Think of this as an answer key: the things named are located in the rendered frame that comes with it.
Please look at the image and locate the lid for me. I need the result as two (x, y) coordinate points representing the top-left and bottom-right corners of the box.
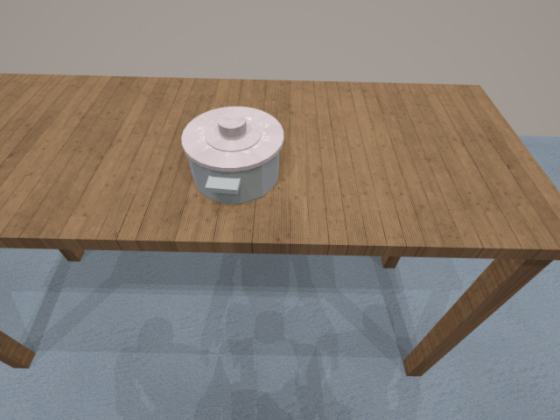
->
(181, 107), (284, 172)

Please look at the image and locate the knob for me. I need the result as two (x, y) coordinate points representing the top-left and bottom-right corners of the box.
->
(218, 112), (247, 137)

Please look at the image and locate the pot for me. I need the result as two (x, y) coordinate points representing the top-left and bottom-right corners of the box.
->
(188, 151), (280, 204)

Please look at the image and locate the table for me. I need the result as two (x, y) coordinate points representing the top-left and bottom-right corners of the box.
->
(0, 73), (560, 376)

